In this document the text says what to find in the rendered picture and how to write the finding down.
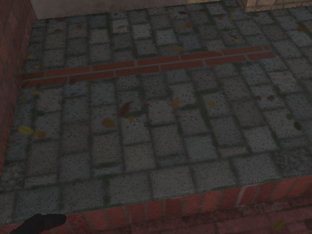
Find left robot hand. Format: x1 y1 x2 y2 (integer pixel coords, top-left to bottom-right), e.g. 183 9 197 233
10 214 66 234

